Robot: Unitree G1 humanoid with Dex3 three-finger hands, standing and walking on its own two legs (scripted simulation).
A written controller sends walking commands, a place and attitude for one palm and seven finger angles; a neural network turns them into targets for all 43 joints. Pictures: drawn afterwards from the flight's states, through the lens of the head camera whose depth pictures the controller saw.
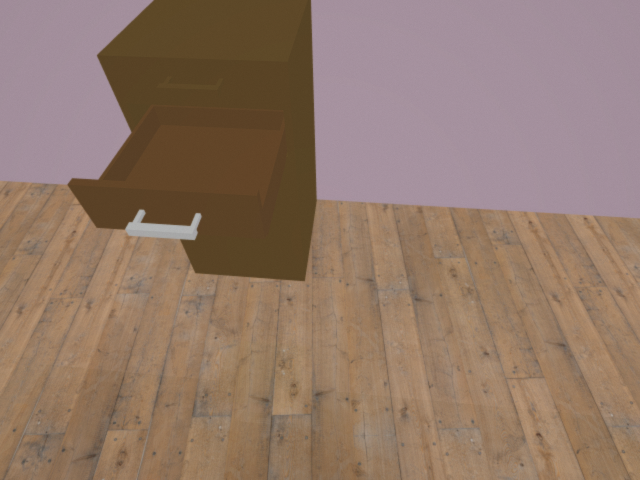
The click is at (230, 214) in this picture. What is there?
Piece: drawer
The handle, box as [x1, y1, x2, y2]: [125, 210, 201, 239]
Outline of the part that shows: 125,228 129,235 194,239 197,233 196,227 201,216 200,213 196,213 190,226 151,224 140,222 144,214 144,211 139,210 133,221 129,222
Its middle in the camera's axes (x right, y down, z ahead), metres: -0.32 -0.03 +0.80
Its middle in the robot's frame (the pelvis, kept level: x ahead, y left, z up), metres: +0.59 +0.35 -0.11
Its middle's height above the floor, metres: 0.67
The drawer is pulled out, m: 0.30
